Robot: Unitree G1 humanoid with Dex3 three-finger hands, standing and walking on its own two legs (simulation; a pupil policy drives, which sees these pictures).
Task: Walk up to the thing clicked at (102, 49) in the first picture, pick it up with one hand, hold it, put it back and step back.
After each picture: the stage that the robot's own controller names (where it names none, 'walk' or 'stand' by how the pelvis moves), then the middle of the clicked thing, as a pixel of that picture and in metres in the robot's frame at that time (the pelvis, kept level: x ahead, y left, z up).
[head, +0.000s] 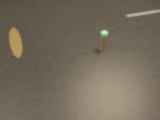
stand; (103, 41) +1.28 -0.19 -0.65
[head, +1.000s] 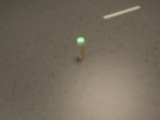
walk; (81, 49) +1.16 +0.13 -0.62
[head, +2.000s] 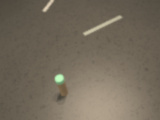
walk; (62, 86) +0.68 +0.27 -0.64
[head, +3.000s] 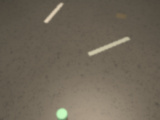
walk; out of the picture +0.42 +0.17 -0.63
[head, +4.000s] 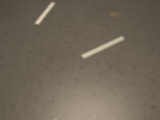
stand; out of the picture +0.34 +0.18 -0.65
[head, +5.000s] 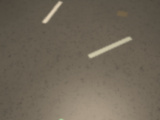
stand; out of the picture +0.34 +0.16 -0.66
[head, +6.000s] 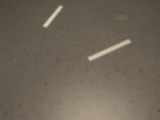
stand; out of the picture +0.35 +0.17 -0.66
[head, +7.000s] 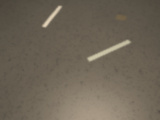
stand; out of the picture +0.34 +0.17 -0.66
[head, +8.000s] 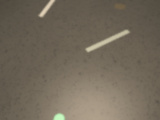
go down; out of the picture +0.35 +0.17 -0.65
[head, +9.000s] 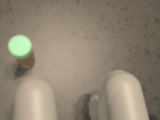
go down; (24, 54) +0.42 +0.20 -0.24
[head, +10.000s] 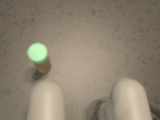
close in; (41, 60) +0.43 +0.18 -0.27
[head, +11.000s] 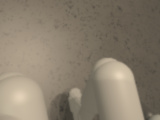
close in; out of the picture +0.43 +0.22 -0.17
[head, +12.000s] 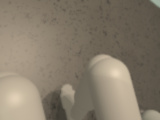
close; out of the picture +0.42 +0.24 -0.16
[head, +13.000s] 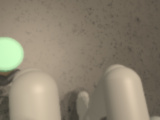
lift; (3, 62) +0.34 +0.23 -0.12
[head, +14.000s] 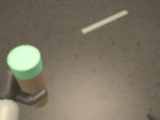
lift; (33, 82) +0.31 +0.17 +0.04
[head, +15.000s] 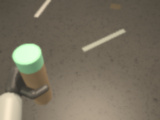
hold; (36, 79) +0.33 +0.17 +0.05
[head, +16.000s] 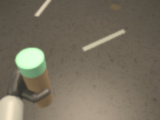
hold; (38, 82) +0.32 +0.17 +0.04
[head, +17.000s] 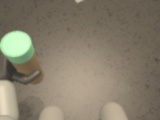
crouch; (27, 63) +0.38 +0.18 -0.03
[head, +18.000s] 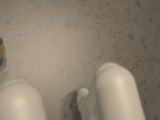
lower; out of the picture +0.47 +0.23 -0.12
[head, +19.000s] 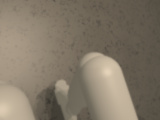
lower; out of the picture +0.47 +0.27 -0.17
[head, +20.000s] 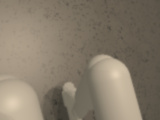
lower; out of the picture +0.45 +0.24 -0.16
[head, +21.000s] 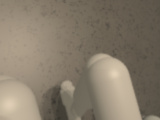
lower; out of the picture +0.43 +0.24 -0.17
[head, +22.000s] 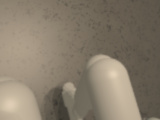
loosen; out of the picture +0.43 +0.24 -0.17
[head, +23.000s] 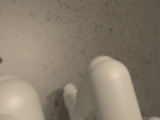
withdraw; out of the picture +0.42 +0.22 -0.17
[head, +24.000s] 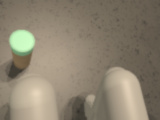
stand; (22, 53) +0.42 +0.19 -0.20
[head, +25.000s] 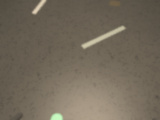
stand; out of the picture +0.35 +0.15 -0.57
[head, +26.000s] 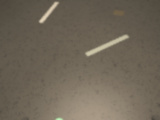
stand; out of the picture +0.35 +0.16 -0.60
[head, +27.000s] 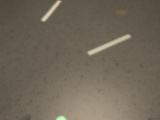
stand; out of the picture +0.36 +0.15 -0.60
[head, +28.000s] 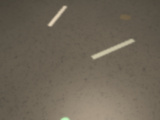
walk; out of the picture +0.37 +0.16 -0.65
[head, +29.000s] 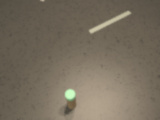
walk; (71, 99) +0.46 +0.12 -0.64
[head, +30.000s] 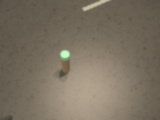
walk; (65, 62) +0.75 +0.13 -0.63
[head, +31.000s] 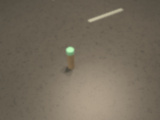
stand; (70, 58) +1.00 +0.18 -0.64
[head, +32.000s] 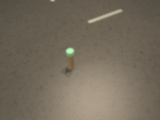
stand; (70, 59) +1.01 +0.16 -0.66
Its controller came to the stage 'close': yes
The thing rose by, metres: 0.69
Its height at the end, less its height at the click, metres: +0.00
